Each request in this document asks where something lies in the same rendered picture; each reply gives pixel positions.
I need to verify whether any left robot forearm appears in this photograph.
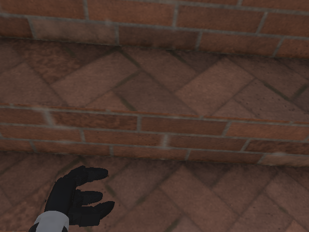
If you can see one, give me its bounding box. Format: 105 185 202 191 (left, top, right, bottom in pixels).
28 211 70 232

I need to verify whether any left robot hand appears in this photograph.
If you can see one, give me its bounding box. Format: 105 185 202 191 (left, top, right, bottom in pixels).
44 165 115 227

